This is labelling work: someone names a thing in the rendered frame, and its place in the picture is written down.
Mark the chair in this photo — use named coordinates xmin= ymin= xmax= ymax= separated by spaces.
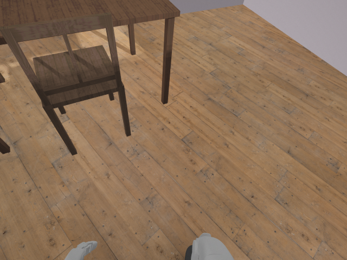
xmin=0 ymin=12 xmax=131 ymax=155

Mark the table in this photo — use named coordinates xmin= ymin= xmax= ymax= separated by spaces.
xmin=0 ymin=0 xmax=181 ymax=154

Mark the robot right thigh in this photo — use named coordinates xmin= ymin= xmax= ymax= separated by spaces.
xmin=192 ymin=236 xmax=234 ymax=260

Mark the left robot hand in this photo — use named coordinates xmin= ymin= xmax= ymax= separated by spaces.
xmin=65 ymin=241 xmax=98 ymax=260

